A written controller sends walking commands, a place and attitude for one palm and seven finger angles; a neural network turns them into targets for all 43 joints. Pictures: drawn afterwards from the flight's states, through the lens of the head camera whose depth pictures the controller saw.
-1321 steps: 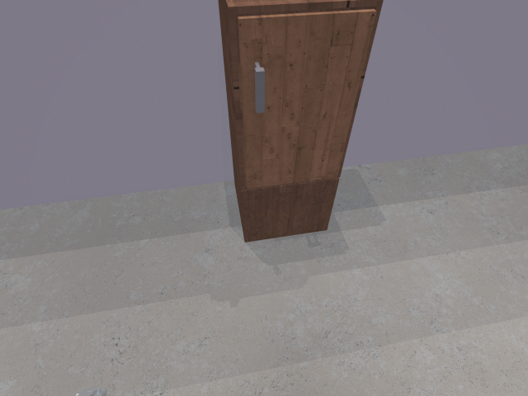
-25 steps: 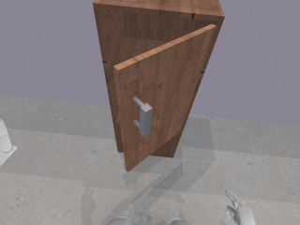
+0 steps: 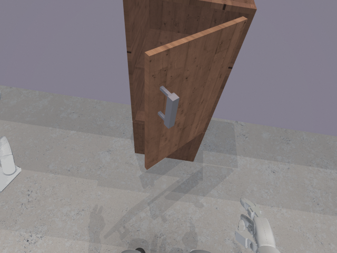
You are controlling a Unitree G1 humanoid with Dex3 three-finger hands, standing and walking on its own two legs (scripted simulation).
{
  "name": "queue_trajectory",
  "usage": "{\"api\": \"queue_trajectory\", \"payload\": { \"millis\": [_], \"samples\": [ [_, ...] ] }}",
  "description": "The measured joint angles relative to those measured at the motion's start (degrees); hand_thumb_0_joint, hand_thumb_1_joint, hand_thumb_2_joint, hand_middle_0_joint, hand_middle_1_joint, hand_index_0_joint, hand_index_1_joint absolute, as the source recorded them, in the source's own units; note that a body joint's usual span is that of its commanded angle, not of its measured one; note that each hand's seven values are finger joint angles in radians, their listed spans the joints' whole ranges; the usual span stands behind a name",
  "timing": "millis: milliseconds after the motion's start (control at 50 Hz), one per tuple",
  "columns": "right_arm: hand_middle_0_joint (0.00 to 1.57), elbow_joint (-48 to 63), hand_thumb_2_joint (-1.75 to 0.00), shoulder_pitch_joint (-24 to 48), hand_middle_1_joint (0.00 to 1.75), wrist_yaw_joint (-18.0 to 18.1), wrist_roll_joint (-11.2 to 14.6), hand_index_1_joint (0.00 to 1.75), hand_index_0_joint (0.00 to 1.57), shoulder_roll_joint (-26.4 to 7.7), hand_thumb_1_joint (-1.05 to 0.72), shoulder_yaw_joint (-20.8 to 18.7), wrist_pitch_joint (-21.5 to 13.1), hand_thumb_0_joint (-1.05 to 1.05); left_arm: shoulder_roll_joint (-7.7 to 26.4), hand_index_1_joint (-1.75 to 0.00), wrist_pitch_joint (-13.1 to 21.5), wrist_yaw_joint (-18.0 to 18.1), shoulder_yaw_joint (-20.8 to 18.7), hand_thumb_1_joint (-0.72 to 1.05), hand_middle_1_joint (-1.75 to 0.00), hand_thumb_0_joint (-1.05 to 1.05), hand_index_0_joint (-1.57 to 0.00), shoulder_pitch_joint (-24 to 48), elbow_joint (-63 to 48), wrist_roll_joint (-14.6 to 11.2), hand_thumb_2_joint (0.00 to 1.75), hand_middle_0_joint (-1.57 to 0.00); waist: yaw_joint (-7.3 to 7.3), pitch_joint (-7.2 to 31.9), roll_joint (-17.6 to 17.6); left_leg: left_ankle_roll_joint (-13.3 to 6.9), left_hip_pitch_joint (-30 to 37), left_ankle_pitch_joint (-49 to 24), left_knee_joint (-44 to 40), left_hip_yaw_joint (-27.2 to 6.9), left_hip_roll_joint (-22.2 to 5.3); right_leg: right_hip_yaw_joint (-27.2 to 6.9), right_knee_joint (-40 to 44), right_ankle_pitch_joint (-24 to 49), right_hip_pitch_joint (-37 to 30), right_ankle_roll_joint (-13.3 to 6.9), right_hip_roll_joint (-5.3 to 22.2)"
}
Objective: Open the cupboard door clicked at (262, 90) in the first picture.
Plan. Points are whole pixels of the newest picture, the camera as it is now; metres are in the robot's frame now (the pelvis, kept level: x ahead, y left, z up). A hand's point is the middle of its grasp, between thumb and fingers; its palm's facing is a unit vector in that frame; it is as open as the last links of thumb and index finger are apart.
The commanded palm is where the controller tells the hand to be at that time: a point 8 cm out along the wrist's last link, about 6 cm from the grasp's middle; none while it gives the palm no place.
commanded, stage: stop stepping back and stand still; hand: left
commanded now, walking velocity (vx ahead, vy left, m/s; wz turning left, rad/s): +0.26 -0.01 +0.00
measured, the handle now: (166, 107) +0.49 +0.05 +0.03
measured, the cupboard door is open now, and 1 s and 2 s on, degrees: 46 46 46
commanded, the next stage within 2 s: let the arm hang, fingers relaxed in 1.04 s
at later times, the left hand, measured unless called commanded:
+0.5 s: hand (1, 242) +0.11 +0.24 +0.15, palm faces +0.44 -0.79 -0.43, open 7.4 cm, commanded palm +0.05 +0.28 +0.17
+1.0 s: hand out of the picture +0.08 +0.25 +0.15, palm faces +0.41 -0.80 -0.45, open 7.4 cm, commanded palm +0.02 +0.29 +0.17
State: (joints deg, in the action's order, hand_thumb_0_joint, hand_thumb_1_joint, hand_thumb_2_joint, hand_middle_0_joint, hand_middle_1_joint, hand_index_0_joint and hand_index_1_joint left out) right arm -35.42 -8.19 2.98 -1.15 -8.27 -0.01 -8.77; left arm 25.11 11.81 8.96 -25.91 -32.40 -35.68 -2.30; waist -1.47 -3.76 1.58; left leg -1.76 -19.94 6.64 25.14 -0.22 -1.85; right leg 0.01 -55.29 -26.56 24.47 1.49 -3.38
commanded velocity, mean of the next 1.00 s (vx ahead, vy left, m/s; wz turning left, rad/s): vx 0.10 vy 0.03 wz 0.00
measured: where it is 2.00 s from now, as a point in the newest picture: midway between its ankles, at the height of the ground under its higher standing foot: outside the picture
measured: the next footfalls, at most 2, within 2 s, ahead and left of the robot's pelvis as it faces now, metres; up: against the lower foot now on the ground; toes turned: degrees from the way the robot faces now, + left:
right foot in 0.16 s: -0.09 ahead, -0.13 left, +0.00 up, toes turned -3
left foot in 0.38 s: -0.03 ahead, +0.11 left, +0.00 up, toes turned +3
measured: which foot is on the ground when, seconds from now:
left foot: down 0.00-0.16, up 0.18-0.36, down 0.38-1.00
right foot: up 0.00-0.14, down 0.16-1.00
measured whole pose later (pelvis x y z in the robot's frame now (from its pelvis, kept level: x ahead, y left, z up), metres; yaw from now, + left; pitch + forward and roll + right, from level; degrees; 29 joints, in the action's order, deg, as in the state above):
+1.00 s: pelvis -0.12 -0.01 +0.00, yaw +0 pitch -1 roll -1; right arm -36.1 -11.5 4.4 -1.0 -10.2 1.9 -9.6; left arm 21.5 11.4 7.7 -22.2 -30.6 -25.6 -1.5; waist -0.5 -2.0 0.0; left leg -0.6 -15.3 8.6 25.2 2.9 -1.7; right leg 2.7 -24.2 -13.6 9.2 0.5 0.7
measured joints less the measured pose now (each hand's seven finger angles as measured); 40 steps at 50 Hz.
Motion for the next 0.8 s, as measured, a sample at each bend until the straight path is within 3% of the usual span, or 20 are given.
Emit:
{"api": "queue_trajectory", "payload": {
  "millis": [60, 120, 160, 180, 220, 260, 320, 380, 420, 540, 660, 800],
  "samples": [
    [0.2, -0.3, -0.9, -0.3, 0.3, -0.1, 0.1, 0.3, 0.21, 0.5, -0.9, 1.0, 0.2, 0.01, -0.6, -0.3, -1.3, 0.0, 1.2, 0.89, -0.3, 0.02, -0.21, 0.6, 1.0, -0.4, 0.9, -0.21, 0.19, 1.1, -0.8, 0.5, -0.5, -3.3, -3.2, 0.1, -0.8, 0.9, 3.9, -1.1, -4.1, 0.0, 0.6],
    [0.2, 0.6, -0.9, -1.1, 0.3, 0.1, 0.2, 0.3, 0.21, 0.9, -0.9, 1.9, 1.1, 0.01, 0.5, -0.3, -3.0, 0.1, 1.2, 0.89, -0.3, 0.02, -0.21, -0.1, 2.4, -1.0, 0.9, -0.21, 1.19, 2.5, -0.6, 1.2, -1.8, -5.4, -5.1, 0.1, -0.6, 2.7, 17.0, -1.2, -11.6, -1.4, 1.7],
    [0.2, 1.8, -0.9, -1.7, 0.3, 0.1, 0.2, 0.3, 0.21, 1.1, -0.9, 2.5, 1.8, 0.01, 2.3, -0.3, -3.4, 0.0, 0.0, 0.89, -0.3, 0.02, -0.21, -1.5, 2.2, -1.2, 0.9, -0.21, 1.31, 3.4, 1.9, 2.1, -5.1, -1.4, -1.7, 1.6, 1.2, 2.1, 29.3, 1.4, -16.6, -3.5, 3.8],
    [0.2, 1.5, -0.9, -1.3, 0.3, 0.1, 0.2, 0.3, 0.21, 0.2, -0.9, 2.5, 2.1, 0.01, 1.9, -0.3, -3.1, -0.3, 0.3, 0.89, -0.3, 0.02, -0.21, -1.6, 2.3, -1.2, 0.9, -0.21, 0.9, 3.0, 1.3, 2.6, -7.6, 2.9, 4.0, 1.2, 1.1, 1.9, 30.3, 6.5, -15.9, -4.0, 3.6],
    [0.2, -0.7, -0.9, -1.7, 0.3, 0.1, 0.2, 0.3, 0.21, -1.6, -0.9, 2.1, 2.8, 0.01, 0.5, -0.3, -2.6, -0.9, 1.9, 0.88, -0.3, 0.02, -0.21, -1.7, 2.9, -1.2, 0.9, -0.21, 0.53, 3.0, -0.1, 3.0, -10.9, 8.0, 17.4, -0.3, 1.6, 1.7, 29.0, 8.5, -15.2, -3.4, 3.0],
    [0.2, -2.4, -0.9, -3.9, 0.3, 0.5, 0.8, 0.3, 0.21, -2.4, -0.9, 1.6, 3.2, 0.01, -0.3, -0.3, -2.0, -1.2, 2.5, 0.88, -0.3, 0.02, -0.21, -2.3, 3.8, -1.1, 0.9, -0.21, 0.52, 4.5, 0.6, 3.0, -10.7, 8.6, 24.2, 0.5, 2.3, 1.4, 29.4, 8.3, -15.6, -2.8, 3.7],
    [0.2, -3.6, -0.9, -7.3, 0.3, 1.6, 0.9, 0.3, 0.21, -3.9, -0.9, 0.7, 2.9, 0.01, -1.6, -0.3, -1.2, -0.8, 2.6, 0.88, -0.3, 0.01, -0.22, -1.5, 6.5, -0.3, 0.9, -0.21, 1.08, 6.5, 1.5, 1.7, -4.3, 9.6, 17.6, 2.7, 1.5, 1.5, 29.2, 8.0, -15.8, -2.4, 4.6],
    [0.2, -3.5, -0.9, -9.7, 0.3, 2.7, 0.9, 0.3, 0.21, -6.6, -0.9, -0.7, 1.7, 0.02, -3.0, -0.3, -1.0, -0.3, 3.1, 0.88, -0.3, 0.01, -0.22, 0.7, 8.5, 0.2, 0.9, -0.21, 2.12, 7.4, -0.5, 0.5, 3.8, 8.9, 5.4, 2.6, -0.1, 3.3, 25.7, 6.1, -14.6, -2.1, 3.9],
    [0.2, -4.3, -0.9, -9.2, 0.3, 3.1, 1.2, 0.3, 0.2, -6.8, -0.9, -1.5, 1.7, 0.02, -3.2, -0.3, -1.0, 0.0, 2.9, 0.88, -0.3, 0.01, -0.21, 2.3, 9.9, 0.2, 0.9, -0.21, 2.53, 6.4, 0.3, 1.8, 4.3, 8.1, 5.4, 2.7, 0.7, 3.3, 23.1, 5.0, -14.1, -1.4, 5.0],
    [0.2, -2.4, -0.9, -7.0, 0.29, 2.3, 1.0, 0.3, 0.2, -5.0, -0.91, -0.6, 0.3, 0.02, -1.9, -0.3, -0.6, -0.4, 1.8, 0.89, -0.3, 0.02, -0.21, 1.5, 9.7, 0.4, 0.9, -0.21, 3.56, 4.5, 0.4, 1.9, 3.8, 7.8, 6.8, 3.2, 0.4, 2.7, 22.1, 5.7, -13.5, -1.9, 4.7],
    [0.2, -1.5, -0.9, -5.6, 0.3, 0.9, 0.8, 0.3, 0.2, -3.2, -0.9, 0.6, 0.2, 0.02, -2.1, -0.3, 1.4, -1.3, 2.5, 0.88, -0.3, 0.02, -0.21, -0.3, 8.0, 0.2, 0.9, -0.21, 2.91, 4.2, -1.6, 2.1, 2.4, 7.1, 7.5, 2.3, -1.0, 3.3, 24.6, 8.1, -13.6, -2.2, 3.2],
    [0.2, -2.0, -0.9, -4.7, 0.3, 1.6, 0.5, 0.3, 0.21, -2.5, -0.9, 1.2, 0.6, 0.01, -3.4, -0.3, 0.5, -1.4, 2.8, 0.88, -0.3, 0.01, -0.21, 1.5, 11.1, 0.3, 0.9, -0.21, 0.87, 3.2, -1.6, 1.3, 4.4, 4.8, 3.7, 3.3, 0.1, 2.5, 27.2, 10.1, -14.8, -1.1, 4.3]
  ]
}}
